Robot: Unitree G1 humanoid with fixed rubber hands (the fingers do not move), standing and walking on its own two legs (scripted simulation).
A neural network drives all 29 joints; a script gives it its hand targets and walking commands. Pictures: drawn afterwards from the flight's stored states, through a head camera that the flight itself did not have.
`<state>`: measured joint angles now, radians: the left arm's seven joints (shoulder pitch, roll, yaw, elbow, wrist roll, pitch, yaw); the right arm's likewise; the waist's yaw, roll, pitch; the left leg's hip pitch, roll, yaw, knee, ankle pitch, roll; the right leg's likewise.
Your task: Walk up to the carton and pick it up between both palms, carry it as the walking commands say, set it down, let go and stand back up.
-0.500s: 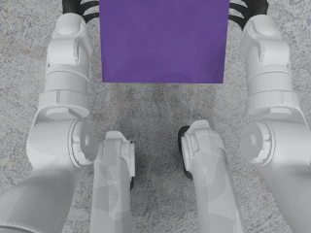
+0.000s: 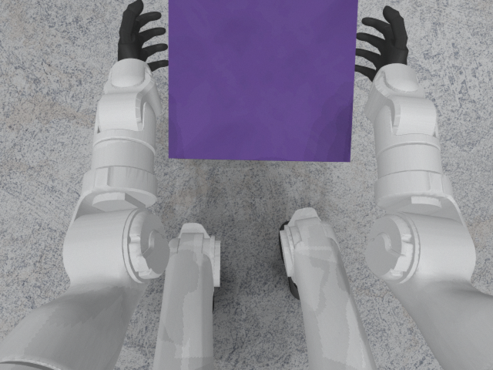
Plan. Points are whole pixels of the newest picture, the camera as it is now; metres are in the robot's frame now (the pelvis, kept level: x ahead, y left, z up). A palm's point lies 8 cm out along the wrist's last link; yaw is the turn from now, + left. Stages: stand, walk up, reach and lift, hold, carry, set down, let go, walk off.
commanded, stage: reach and lift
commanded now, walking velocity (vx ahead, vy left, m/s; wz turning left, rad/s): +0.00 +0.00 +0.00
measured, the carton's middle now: (259, 84) +0.53 -0.06 -0.17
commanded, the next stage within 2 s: none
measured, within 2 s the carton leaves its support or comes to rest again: neither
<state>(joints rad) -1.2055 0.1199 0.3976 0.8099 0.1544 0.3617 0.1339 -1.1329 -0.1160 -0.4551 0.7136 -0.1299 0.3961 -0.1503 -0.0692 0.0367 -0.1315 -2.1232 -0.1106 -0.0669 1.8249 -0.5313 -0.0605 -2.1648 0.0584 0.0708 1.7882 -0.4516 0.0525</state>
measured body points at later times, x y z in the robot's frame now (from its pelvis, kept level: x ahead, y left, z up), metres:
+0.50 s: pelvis +0.01 +0.00 +0.05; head +0.27 -0.02 +0.42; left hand +0.53 +0.12 -0.01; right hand +0.49 -0.22 -0.01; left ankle +0.10 +0.13 -0.44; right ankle +0.12 -0.13 -0.44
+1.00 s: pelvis +0.03 +0.00 +0.12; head +0.24 -0.01 +0.51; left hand +0.51 +0.13 +0.07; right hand +0.47 -0.22 +0.06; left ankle +0.10 +0.13 -0.44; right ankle +0.12 -0.13 -0.44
